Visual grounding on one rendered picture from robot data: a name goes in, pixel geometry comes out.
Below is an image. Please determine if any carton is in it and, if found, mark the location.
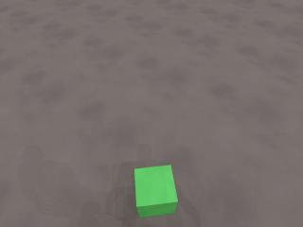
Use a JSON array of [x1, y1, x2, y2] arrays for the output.
[[134, 165, 178, 218]]

